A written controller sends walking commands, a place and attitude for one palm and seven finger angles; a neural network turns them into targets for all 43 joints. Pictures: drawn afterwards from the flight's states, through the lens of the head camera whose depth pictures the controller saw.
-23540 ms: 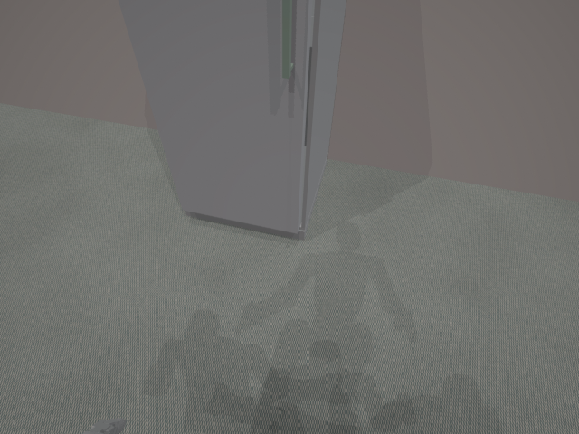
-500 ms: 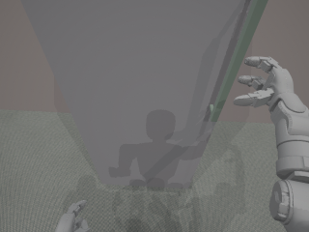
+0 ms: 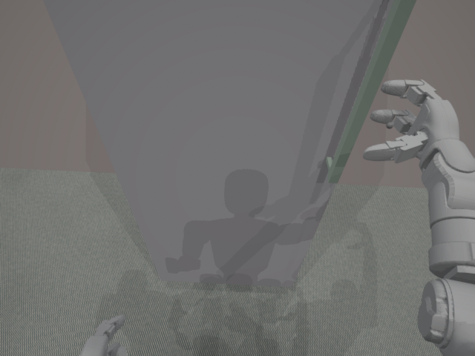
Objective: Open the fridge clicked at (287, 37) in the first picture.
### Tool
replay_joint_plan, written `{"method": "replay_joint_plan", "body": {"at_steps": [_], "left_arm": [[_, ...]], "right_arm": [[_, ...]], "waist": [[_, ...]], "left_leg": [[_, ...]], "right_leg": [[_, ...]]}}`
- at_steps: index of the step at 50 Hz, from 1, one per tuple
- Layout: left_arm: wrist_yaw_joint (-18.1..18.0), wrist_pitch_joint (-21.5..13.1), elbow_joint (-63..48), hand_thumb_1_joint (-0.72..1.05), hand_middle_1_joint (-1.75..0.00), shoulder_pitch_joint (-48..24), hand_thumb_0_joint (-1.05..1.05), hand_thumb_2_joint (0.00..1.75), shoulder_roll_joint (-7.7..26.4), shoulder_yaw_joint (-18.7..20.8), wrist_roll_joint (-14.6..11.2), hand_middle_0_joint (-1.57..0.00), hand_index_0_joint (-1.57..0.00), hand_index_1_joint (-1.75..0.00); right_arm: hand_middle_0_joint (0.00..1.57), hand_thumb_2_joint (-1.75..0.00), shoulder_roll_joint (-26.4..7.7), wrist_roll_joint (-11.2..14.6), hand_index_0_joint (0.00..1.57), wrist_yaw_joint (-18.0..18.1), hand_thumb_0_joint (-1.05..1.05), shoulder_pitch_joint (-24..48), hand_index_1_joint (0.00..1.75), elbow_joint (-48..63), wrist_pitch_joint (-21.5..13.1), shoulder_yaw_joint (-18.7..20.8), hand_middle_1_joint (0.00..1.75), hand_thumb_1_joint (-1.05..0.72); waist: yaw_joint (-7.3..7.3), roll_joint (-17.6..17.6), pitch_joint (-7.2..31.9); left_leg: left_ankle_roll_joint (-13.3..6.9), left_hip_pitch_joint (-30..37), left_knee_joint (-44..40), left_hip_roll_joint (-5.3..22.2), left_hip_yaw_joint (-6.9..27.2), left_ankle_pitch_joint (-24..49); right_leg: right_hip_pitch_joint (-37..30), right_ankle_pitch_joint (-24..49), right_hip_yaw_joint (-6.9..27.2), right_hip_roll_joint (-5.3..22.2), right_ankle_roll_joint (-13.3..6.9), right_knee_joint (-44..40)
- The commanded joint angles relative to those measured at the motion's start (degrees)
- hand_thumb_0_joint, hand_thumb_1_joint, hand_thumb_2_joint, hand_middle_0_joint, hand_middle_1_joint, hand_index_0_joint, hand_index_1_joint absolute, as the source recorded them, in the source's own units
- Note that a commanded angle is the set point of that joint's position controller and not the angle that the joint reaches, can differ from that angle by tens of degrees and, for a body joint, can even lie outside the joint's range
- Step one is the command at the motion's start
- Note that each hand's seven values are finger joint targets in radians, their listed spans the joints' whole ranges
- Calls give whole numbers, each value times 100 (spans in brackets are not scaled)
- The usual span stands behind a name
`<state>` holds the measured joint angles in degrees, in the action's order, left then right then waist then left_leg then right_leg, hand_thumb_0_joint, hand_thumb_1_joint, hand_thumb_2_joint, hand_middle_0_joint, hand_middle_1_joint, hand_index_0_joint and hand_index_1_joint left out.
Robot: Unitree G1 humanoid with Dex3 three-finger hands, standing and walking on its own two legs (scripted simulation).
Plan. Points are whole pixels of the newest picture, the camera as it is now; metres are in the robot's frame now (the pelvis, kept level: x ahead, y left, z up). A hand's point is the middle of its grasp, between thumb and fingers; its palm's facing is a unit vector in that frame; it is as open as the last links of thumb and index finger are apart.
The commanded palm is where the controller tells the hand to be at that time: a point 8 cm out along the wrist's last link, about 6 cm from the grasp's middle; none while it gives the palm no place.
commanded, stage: feel for the door with the fingertips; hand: right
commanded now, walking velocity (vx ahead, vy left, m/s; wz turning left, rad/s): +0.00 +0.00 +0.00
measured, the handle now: (357, 102) +0.49 -0.15 +0.21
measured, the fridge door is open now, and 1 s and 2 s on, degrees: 0 0 0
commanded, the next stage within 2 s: slide the fingers in behind the handle in 0.76 s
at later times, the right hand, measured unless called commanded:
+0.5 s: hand (366, 125) +0.44 -0.16 +0.20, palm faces +0.03 +1.00 -0.02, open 14.0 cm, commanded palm +0.42 -0.22 +0.20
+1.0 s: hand (372, 116) +0.45 -0.17 +0.21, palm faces +0.01 +1.00 -0.01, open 13.3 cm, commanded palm +0.43 -0.22 +0.20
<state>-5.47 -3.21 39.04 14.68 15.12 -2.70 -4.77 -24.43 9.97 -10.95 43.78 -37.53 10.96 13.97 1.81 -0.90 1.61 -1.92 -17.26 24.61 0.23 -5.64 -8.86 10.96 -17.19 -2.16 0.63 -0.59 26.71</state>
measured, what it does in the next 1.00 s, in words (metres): stands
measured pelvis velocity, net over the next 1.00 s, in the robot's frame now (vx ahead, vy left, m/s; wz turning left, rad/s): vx -0.01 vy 0.00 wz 0.00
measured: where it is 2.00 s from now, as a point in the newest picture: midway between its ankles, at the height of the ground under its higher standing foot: outside the picture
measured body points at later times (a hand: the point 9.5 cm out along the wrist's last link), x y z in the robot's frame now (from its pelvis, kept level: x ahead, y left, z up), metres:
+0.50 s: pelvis +0.00 +0.00 +0.00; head +0.00 +0.01 +0.45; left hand +0.11 +0.26 -0.11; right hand +0.43 -0.21 +0.20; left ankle +0.04 +0.10 -0.74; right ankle -0.04 -0.11 -0.74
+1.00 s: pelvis -0.01 +0.00 +0.00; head +0.01 +0.00 +0.45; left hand +0.08 +0.26 -0.11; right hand +0.45 -0.23 +0.21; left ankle +0.04 +0.10 -0.74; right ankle -0.04 -0.11 -0.74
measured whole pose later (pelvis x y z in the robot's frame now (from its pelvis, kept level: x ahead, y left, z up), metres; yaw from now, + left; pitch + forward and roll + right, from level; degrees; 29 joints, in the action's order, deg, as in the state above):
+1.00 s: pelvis -0.01 +0.00 +0.00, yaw +0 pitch +3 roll +0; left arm -4.2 -3.9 40.9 17.1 15.1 -2.3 -4.1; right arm -23.9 8.4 -9.6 53.8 -51.6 6.3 13.7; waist 3.3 -0.4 2.1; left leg -2.0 -21.0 25.8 0.5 -5.5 -8.2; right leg 15.0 -16.9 -2.2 0.5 -0.7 28.5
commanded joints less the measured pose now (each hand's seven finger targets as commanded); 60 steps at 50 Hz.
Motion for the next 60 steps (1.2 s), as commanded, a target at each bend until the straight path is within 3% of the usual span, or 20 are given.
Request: {"method": "replay_joint_plan", "body": {"at_steps": [1,4,7,12,14,16,18,20,24,26,29,32,37,40,45,47,49,52,58,60], "left_arm": [[-69,-262,-678,90,-30,-207,0,90,820,290,9,-20,-20,-30],[-39,-258,-734,90,-30,-240,0,90,827,306,-18,-20,-20,-30],[-24,-276,-733,90,-30,-210,0,90,816,311,-13,-20,-20,-30],[0,-338,-771,90,-30,-186,0,90,780,346,18,-20,-20,-30],[7,-321,-759,90,-30,-208,0,90,778,346,18,-20,-20,-30],[29,-326,-771,90,-30,-254,0,90,721,330,13,-20,-20,-30],[36,-275,-733,90,-30,-257,0,90,756,341,22,-20,-20,-30],[18,-234,-713,90,-30,-273,0,90,778,321,31,-20,-20,-30],[-9,-211,-678,90,-30,-267,0,90,762,302,50,-20,-20,-30],[-14,-230,-695,90,-30,-258,0,90,725,296,50,-20,-20,-30],[-19,-276,-698,90,-30,-197,0,90,751,329,52,-20,-20,-30],[-9,-299,-631,90,-30,-131,0,90,746,330,29,-20,-20,-30],[1,-258,-525,90,-30,-55,0,90,806,326,35,-20,-20,-30],[12,-269,-493,90,-30,60,0,90,828,336,78,-20,-20,-30],[40,-312,-450,90,-30,196,0,90,814,347,91,-20,-20,-30],[62,-341,-454,90,-30,214,0,90,820,339,77,-20,-20,-30],[65,-327,-490,90,-30,245,0,90,857,363,70,-20,-20,-30],[83,-367,-561,90,-30,246,0,90,821,361,61,-20,-20,-30],[82,-368,-623,90,-30,193,0,90,891,385,33,-20,-20,-30],[92,-382,-663,90,-30,167,0,90,845,372,29,-20,-20,-30]], "right_arm": [[30,-30,-1370,140,30,-96,0,2916,120,800,-344,327,120,50],[30,-30,-1243,148,30,-107,0,2709,120,651,-234,261,120,50],[30,-30,-1052,141,30,-56,0,3073,120,742,-264,73,120,50],[30,-30,-1027,206,30,97,0,3120,120,1379,-552,204,120,50],[30,-30,-1121,189,30,168,0,2955,120,1481,-583,318,120,50],[30,-30,-877,137,30,237,0,2844,120,1535,-519,158,120,50],[30,-30,-921,52,30,336,0,2746,120,1404,-389,185,120,50],[30,-30,-1265,10,30,426,0,2757,120,1245,-252,487,120,50],[30,-30,-1235,-42,30,486,0,3162,120,1087,-249,393,120,50],[30,-30,-997,-42,30,432,0,3416,120,1167,-358,126,120,50],[30,-30,-1080,16,30,338,0,3285,120,1203,-547,200,120,50],[30,-30,-739,63,30,210,0,3251,120,834,-506,-46,120,50],[30,-30,-887,45,30,253,0,3559,120,211,-287,81,120,50],[30,-30,-1214,-47,30,356,0,3921,120,135,-475,260,120,50],[30,-30,-1129,-100,30,304,0,4088,120,-223,-757,142,120,50],[30,-30,-1087,-92,30,251,0,4014,120,-367,-805,99,120,50],[30,-30,-1366,-91,30,222,0,3858,120,-352,-856,312,120,50],[30,-30,-1104,-56,30,151,0,3827,120,-174,-899,126,120,50],[30,-30,-1383,-10,30,155,0,3373,120,-128,-814,392,120,50],[30,-30,-1353,-11,30,183,0,3334,120,154,-821,389,120,50]], "waist": [[84,-1,1633],[17,20,1608],[120,14,1503],[21,42,2048],[-23,17,2082],[-24,-76,1980],[-15,-64,1780],[-46,101,1673],[69,152,1518],[140,-34,1623],[63,-41,2038],[132,-12,1794],[214,123,1417],[254,201,1563],[311,156,1678],[271,-5,1608],[209,48,1797],[214,31,1838],[116,257,1610],[79,65,1747]], "left_leg": [[-29,1384,-99,46,471,1021],[-26,1357,-104,64,477,963],[-22,1181,-131,46,483,781],[-36,1487,-45,1,496,1182],[-24,1578,-23,16,505,1348],[-22,1556,-36,11,486,1307],[-16,1462,-86,15,484,1188],[2,1494,-132,28,508,1016],[21,1384,-215,39,553,779],[6,1374,-197,28,548,841],[-11,1582,-107,17,555,1183],[-29,1361,-117,-12,471,1162],[0,1045,-200,18,470,702],[10,1097,-152,30,524,724],[24,1087,-102,43,580,666],[-7,1024,-99,37,575,543],[-1,1173,-63,51,595,631],[-17,1181,-59,19,559,643],[-4,1171,-138,39,626,307],[-27,1266,-117,21,625,431]], "right_leg": [[335,1232,283,-53,-83,-369],[387,1185,255,-47,-82,-363],[402,1034,286,-48,-85,-345],[154,1424,280,-48,-88,-303],[141,1555,240,-34,-89,-295],[169,1509,224,-46,-81,-322],[197,1452,220,-21,-75,-349],[376,1259,224,-29,-98,-406],[388,1071,215,-21,-111,-432],[290,1097,209,-41,-105,-413],[141,1378,219,-33,-93,-376],[159,1362,260,-42,-73,-373],[431,971,285,-66,-93,-379],[498,1010,295,-65,-108,-319],[619,880,278,-88,-105,-258],[656,785,302,-87,-85,-274],[685,856,275,-77,-100,-251],[635,859,299,-74,-94,-282],[807,640,269,-20,-110,-300],[720,758,271,-25,-107,-328]]}}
